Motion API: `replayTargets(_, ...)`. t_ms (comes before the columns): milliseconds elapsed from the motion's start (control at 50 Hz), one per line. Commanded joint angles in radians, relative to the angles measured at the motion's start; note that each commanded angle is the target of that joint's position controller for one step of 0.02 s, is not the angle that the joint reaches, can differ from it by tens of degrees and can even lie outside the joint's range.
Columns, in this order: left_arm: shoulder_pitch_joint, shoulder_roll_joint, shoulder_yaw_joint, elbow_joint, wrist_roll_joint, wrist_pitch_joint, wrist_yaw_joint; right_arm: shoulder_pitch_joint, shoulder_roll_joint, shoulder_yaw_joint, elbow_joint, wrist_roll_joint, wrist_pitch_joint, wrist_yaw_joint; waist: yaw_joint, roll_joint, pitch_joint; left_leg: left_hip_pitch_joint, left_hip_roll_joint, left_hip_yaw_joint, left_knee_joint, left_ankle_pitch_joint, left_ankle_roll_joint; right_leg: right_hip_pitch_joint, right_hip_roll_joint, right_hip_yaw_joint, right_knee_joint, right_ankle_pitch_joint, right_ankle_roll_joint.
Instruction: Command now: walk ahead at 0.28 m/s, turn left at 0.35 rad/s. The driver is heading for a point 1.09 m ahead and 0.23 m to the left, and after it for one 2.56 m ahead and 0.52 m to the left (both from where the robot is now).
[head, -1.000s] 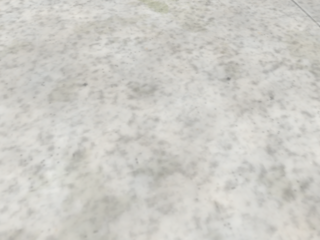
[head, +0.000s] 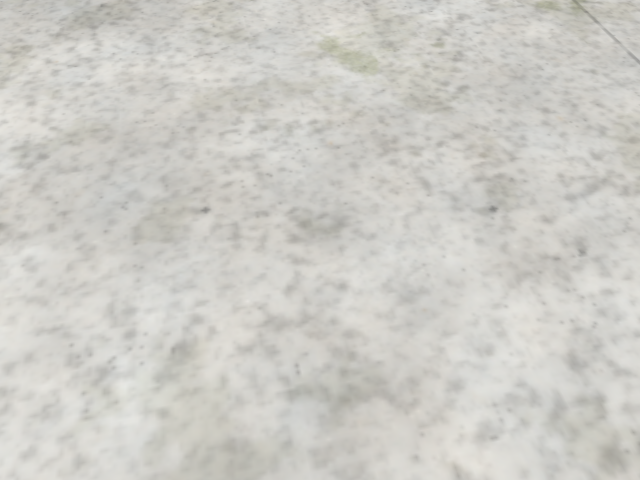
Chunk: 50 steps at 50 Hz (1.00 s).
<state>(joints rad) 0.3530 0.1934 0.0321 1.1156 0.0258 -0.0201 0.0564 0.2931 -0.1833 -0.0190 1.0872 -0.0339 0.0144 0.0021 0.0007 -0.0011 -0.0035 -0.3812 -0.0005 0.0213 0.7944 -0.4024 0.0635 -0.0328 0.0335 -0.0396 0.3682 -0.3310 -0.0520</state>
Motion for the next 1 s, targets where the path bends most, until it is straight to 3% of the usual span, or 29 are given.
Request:
replayTargets(20, 0.062, 0.134, 0.034, -0.020, 0.005, -0.035, 0.004, -0.137, -0.076, -0.025, -0.119, 0.002, -0.041, 0.018, 0.023, -0.070, 0.208, -0.329, 0.080, -0.034, 0.072, 0.004, 0.008, 0.036, -0.352, 0.269, -0.245, -0.124, -0.176)
replayTargets(100, 0.038, 0.156, 0.042, -0.040, 0.007, -0.063, -0.010, -0.168, -0.069, -0.035, -0.170, 0.017, -0.046, 0.038, 0.011, -0.102, 0.153, -0.109, 0.040, 0.056, -0.089, 0.065, 0.024, -0.034, -0.308, 0.094, -0.174, 0.086, -0.127)
replayTargets(140, 0.003, 0.178, 0.047, -0.056, -0.001, -0.065, -0.019, -0.046, -0.070, -0.048, -0.146, 0.020, -0.049, 0.036, -0.057, -0.078, 0.101, 0.127, -0.038, 0.134, -0.180, 0.122, 0.054, -0.132, -0.277, 0.000, -0.003, 0.306, -0.095)
replayTargets(160, 0.011, 0.170, 0.042, -0.061, 0.002, -0.066, -0.027, 0.072, -0.098, -0.068, -0.107, 0.015, -0.055, 0.031, -0.103, -0.018, 0.035, 0.291, -0.084, 0.139, -0.218, 0.118, 0.076, -0.187, -0.237, -0.065, 0.198, 0.441, -0.073)
replayTargets(180, -0.004, 0.144, 0.030, -0.091, 0.012, -0.065, -0.037, 0.228, -0.182, -0.098, -0.074, 0.003, -0.063, 0.017, -0.170, 0.136, -0.045, 0.461, 0.045, -0.103, -0.341, -0.043, 0.130, -0.335, -0.177, -0.152, 0.535, 0.382, -0.018)
replayTargets(200, -0.017, 0.053, 0.010, -0.169, 0.006, -0.077, -0.059, 0.303, -0.286, -0.113, -0.070, 0.007, -0.065, 0.009, -0.153, 0.385, -0.112, 0.605, 0.342, -0.761, -0.610, -0.235, 0.278, -0.653, 0.018, -0.106, 0.853, -0.213, 0.034)
replayTargets(220, -0.110, 0.123, 0.023, -0.187, 0.018, -0.080, -0.068, 0.224, -0.253, -0.101, -0.069, 0.017, -0.053, 0.012, -0.117, 0.179, -0.028, 0.531, 0.335, -0.795, -0.651, -0.267, 0.272, -0.740, -0.045, 0.069, 0.927, -0.177, 0.006)
replayTargets(240, -0.158, 0.137, 0.027, -0.208, 0.003, -0.090, -0.079, 0.132, -0.242, -0.097, -0.107, 0.011, -0.051, 0.011, -0.085, 0.085, 0.042, 0.444, 0.316, -0.668, -0.606, -0.170, 0.253, -0.757, -0.092, 0.076, 0.931, -0.058, -0.009)
replayTargets(260, -0.151, 0.131, 0.025, -0.201, -0.004, -0.098, -0.079, 0.072, -0.217, -0.091, -0.130, 0.012, -0.054, 0.010, -0.050, 0.007, 0.064, 0.361, 0.273, -0.547, -0.601, 0.002, 0.220, -0.703, -0.128, 0.079, 0.861, 0.034, -0.013)
replayTargets(300, -0.103, 0.120, 0.025, -0.187, 0.017, -0.080, -0.075, 0.012, -0.175, -0.076, -0.154, 0.024, -0.066, 0.005, 0.005, 0.016, 0.048, 0.271, 0.187, -0.392, -0.609, 0.207, 0.177, -0.582, -0.150, 0.079, 0.753, 0.082, 0.009)
replayTargets(360, -0.137, 0.118, 0.028, -0.218, 0.020, -0.041, -0.075, 0.072, -0.173, -0.071, -0.142, 0.035, -0.084, 0.000, 0.011, 0.040, 0.048, 0.275, 0.149, -0.315, -0.611, 0.401, 0.191, -0.595, -0.128, 0.046, 0.678, 0.116, 0.051)
replayTargets(480, -0.393, 0.106, 0.020, -0.340, 0.012, -0.033, -0.085, 0.170, -0.177, -0.072, -0.141, 0.029, -0.080, -0.005, -0.059, 0.056, 0.091, 0.320, 0.122, -0.312, -0.613, 0.486, 0.176, -0.692, -0.095, 0.022, 0.425, 0.283, 0.096)
replayTargets(580, -0.495, 0.092, 0.005, -0.401, 0.001, -0.043, -0.094, 0.213, -0.163, -0.064, -0.128, 0.023, -0.088, -0.016, -0.092, 0.075, 0.095, 0.385, 0.134, -0.290, -0.593, 0.664, 0.141, -0.593, -0.061, -0.009, 0.238, 0.361, 0.049)
replayTargets(620, -0.441, 0.115, 0.012, -0.399, -0.001, -0.049, -0.090, 0.179, -0.185, -0.066, -0.133, 0.020, -0.093, -0.023, -0.053, 0.083, 0.083, 0.408, 0.151, -0.284, -0.558, 0.777, 0.114, -0.483, -0.044, -0.004, 0.177, 0.323, 0.010)
replayTargets(640, -0.368, 0.138, 0.022, -0.380, -0.001, -0.052, -0.083, 0.159, -0.202, -0.069, -0.136, 0.018, -0.096, -0.025, -0.019, 0.091, 0.051, 0.423, 0.149, -0.272, -0.491, 0.927, 0.096, -0.391, -0.017, -0.010, 0.162, 0.273, -0.009)
replayTargets(660, -0.254, 0.164, 0.034, -0.346, -0.005, -0.057, -0.072, 0.152, -0.218, -0.073, -0.135, 0.012, -0.098, -0.024, 0.026, 0.091, -0.010, 0.444, 0.136, -0.257, -0.362, 1.063, 0.082, -0.275, 0.015, -0.018, 0.149, 0.219, -0.028)
replayTargets(680, -0.101, 0.184, 0.045, -0.304, -0.005, -0.065, -0.059, 0.143, -0.222, -0.074, -0.135, 0.010, -0.099, -0.018, 0.099, 0.063, -0.091, 0.407, 0.096, -0.220, -0.169, 1.039, 0.066, -0.096, 0.004, -0.015, 0.091, 0.242, -0.051)
replayTargets(700, 0.051, 0.245, 0.060, -0.287, 0.018, -0.073, -0.043, 0.164, -0.170, -0.060, -0.157, 0.014, -0.103, -0.012, 0.142, -0.021, -0.212, 0.250, 0.048, -0.193, 0.099, 0.751, 0.059, 0.136, -0.190, 0.193, 0.092, 0.093, -0.095)
replayTargets(720, 0.090, 0.343, 0.086, -0.270, 0.037, -0.067, -0.049, 0.330, -0.067, -0.044, -0.152, 0.059, -0.098, -0.005, 0.064, -0.287, -0.326, -0.082, -0.143, -0.105, 0.461, -0.034, 0.012, 0.380, -0.459, 0.708, -0.004, 0.046, -0.257)
replayTargets(740, 0.027, 0.261, 0.076, -0.268, 0.004, -0.053, -0.062, 0.285, -0.166, -0.057, -0.137, 0.025, -0.095, -0.012, 0.052, -0.149, -0.260, -0.188, -0.093, -0.150, 0.547, -0.072, 0.033, 0.288, -0.434, 0.826, -0.098, -0.087, -0.254)
replayTargets(760, -0.080, 0.188, 0.058, -0.290, -0.006, -0.055, -0.065, 0.168, -0.173, -0.059, -0.163, 0.016, -0.096, -0.008, 0.032, -0.061, -0.096, -0.212, -0.039, -0.147, 0.529, 0.031, 0.034, 0.127, -0.393, 0.639, -0.113, -0.081, -0.228)
replayTargets(780, -0.119, 0.140, 0.045, -0.288, 0.000, -0.063, -0.068, 0.096, -0.156, -0.053, -0.181, 0.012, -0.099, -0.001, 0.027, 0.002, -0.032, -0.196, -0.006, -0.141, 0.475, 0.089, 0.035, 0.019, -0.343, 0.509, -0.131, 0.040, -0.204)
replayTargets(820, -0.099, 0.108, 0.031, -0.252, 0.000, -0.074, -0.062, 0.072, -0.137, -0.051, -0.193, -0.004, -0.083, 0.013, -0.010, -0.046, 0.006, -0.142, 0.032, -0.122, 0.395, 0.107, 0.024, -0.086, -0.267, 0.344, -0.162, 0.222, -0.160)
replayTargets(880, -0.028, 0.117, 0.030, -0.208, -0.013, -0.096, -0.067, 0.064, -0.103, -0.042, -0.195, -0.011, -0.061, 0.026, -0.030, -0.064, 0.006, -0.153, 0.049, -0.080, 0.326, 0.117, 0.001, -0.100, -0.248, 0.255, -0.190, 0.367, -0.168)
replayTargets(920, 0.003, 0.135, 0.034, -0.193, -0.016, -0.099, -0.067, -0.022, -0.098, -0.036, -0.225, -0.013, -0.056, 0.033, -0.021, -0.060, 0.037, -0.221, 0.077, -0.049, 0.254, 0.177, -0.018, -0.099, -0.243, 0.216, -0.231, 0.363, -0.176)
replayTargets(1000, 0.056, 0.130, 0.029, -0.168, -0.020, -0.093, -0.068, -0.211, -0.078, -0.016, -0.287, -0.003, -0.061, 0.041, 0.016, -0.062, 0.078, -0.227, 0.086, 0.015, -0.002, 0.329, -0.045, -0.100, -0.191, 0.122, -0.256, 0.429, -0.149)
